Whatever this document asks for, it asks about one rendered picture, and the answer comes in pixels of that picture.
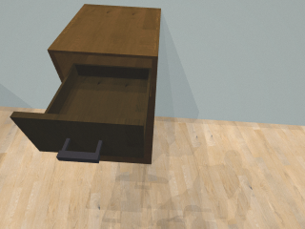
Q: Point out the cabinet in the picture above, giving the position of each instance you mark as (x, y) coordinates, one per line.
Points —
(112, 36)

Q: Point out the drawer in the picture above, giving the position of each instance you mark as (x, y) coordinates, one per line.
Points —
(94, 102)

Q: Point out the handle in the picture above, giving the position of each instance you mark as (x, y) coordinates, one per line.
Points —
(74, 156)

